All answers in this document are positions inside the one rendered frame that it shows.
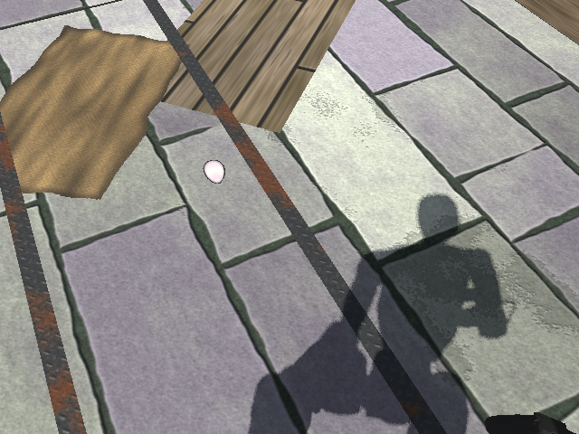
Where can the right robot hand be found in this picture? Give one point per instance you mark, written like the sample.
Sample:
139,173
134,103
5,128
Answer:
525,424

